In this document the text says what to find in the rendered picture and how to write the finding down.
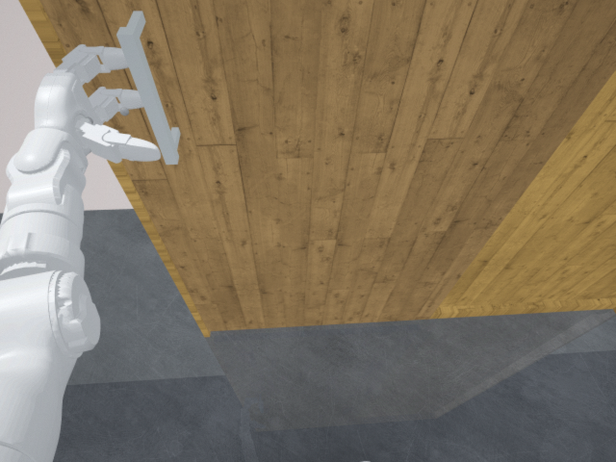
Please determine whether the left robot forearm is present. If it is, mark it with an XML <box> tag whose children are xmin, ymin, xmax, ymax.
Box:
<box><xmin>0</xmin><ymin>128</ymin><xmax>89</xmax><ymax>281</ymax></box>

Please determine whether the left robot hand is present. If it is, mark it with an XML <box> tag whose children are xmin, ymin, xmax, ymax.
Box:
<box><xmin>35</xmin><ymin>44</ymin><xmax>161</xmax><ymax>164</ymax></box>

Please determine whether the handle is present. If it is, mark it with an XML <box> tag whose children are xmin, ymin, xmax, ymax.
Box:
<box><xmin>116</xmin><ymin>11</ymin><xmax>180</xmax><ymax>165</ymax></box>

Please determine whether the left robot upper arm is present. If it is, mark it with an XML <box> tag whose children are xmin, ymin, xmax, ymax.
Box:
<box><xmin>0</xmin><ymin>269</ymin><xmax>100</xmax><ymax>462</ymax></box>

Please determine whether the wardrobe door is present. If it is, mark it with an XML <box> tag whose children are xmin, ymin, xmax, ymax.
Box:
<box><xmin>439</xmin><ymin>70</ymin><xmax>616</xmax><ymax>307</ymax></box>
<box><xmin>39</xmin><ymin>0</ymin><xmax>616</xmax><ymax>331</ymax></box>

